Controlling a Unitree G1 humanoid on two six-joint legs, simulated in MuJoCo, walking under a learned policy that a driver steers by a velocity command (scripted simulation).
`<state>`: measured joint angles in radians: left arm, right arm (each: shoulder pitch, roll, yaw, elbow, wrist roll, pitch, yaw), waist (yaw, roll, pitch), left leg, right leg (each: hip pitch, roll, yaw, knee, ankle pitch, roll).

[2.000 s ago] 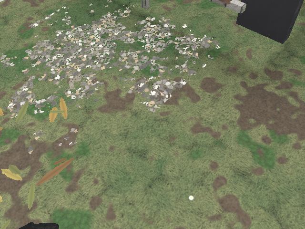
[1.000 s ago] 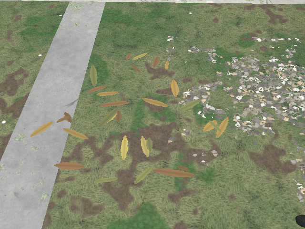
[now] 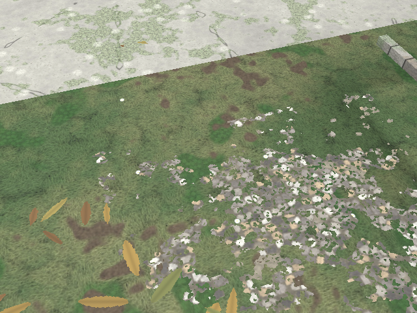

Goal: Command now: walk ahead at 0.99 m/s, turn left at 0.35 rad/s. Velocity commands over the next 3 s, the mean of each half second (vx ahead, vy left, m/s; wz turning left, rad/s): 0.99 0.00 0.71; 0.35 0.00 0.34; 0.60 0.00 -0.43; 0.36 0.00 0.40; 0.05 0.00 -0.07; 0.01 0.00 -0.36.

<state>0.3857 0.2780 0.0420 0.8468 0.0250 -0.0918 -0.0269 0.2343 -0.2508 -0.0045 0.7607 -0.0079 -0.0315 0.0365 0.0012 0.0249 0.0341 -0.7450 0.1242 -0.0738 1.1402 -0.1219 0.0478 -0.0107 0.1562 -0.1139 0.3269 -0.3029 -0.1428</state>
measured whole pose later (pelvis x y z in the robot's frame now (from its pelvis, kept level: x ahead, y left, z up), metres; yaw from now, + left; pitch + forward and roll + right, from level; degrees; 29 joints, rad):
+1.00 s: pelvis +0.77 +0.12 +0.01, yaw +33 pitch +1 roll -3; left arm 0.28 0.29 0.04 0.86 -0.02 -0.07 -0.01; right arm 0.06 -0.27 -0.01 0.68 -0.01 -0.02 0.00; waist 0.08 0.04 0.04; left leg -0.45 0.02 -0.08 0.54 -0.04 0.01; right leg -0.19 0.03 -0.07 0.42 -0.24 -0.01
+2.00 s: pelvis +1.23 +0.18 -0.01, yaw +31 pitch +1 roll +0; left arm 0.07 0.24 0.03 0.61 0.01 -0.05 0.02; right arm 0.26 -0.30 -0.09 0.70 0.01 -0.02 0.01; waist -0.04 0.00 0.07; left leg -0.42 -0.20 -0.05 0.46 -0.04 0.16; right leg -0.55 0.04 0.15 1.33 -0.44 0.05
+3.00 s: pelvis +1.33 +0.15 +0.01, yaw +17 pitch +2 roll +0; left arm 0.13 0.25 0.05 0.64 -0.01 0.02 0.04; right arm 0.23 -0.24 -0.05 0.74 0.03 0.02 -0.01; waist -0.05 -0.02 0.03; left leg -0.25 -0.03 -0.08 0.49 -0.27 0.02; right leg -0.23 0.01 0.09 0.48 -0.27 0.08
